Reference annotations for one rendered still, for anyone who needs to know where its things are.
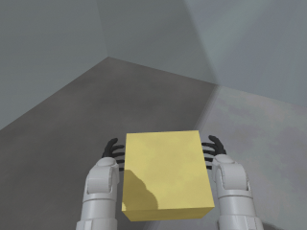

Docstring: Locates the robot right hand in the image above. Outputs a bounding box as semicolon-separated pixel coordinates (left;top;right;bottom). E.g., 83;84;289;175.
201;135;226;170

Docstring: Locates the robot left forearm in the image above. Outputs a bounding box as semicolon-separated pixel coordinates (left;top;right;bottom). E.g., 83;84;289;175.
76;157;120;230

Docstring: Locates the robot right forearm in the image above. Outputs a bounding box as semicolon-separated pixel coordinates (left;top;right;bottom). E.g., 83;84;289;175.
211;154;264;230

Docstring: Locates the carton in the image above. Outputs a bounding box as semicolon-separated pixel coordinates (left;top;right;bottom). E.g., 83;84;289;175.
122;130;215;221

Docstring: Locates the robot left hand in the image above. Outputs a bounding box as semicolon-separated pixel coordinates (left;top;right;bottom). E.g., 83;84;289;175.
102;138;125;172

